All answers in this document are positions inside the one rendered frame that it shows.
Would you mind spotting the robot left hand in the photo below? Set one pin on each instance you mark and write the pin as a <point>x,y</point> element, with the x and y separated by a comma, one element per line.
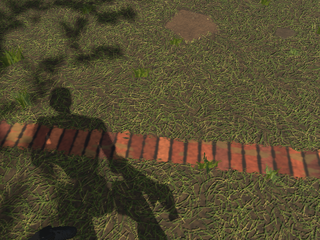
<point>55,233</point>

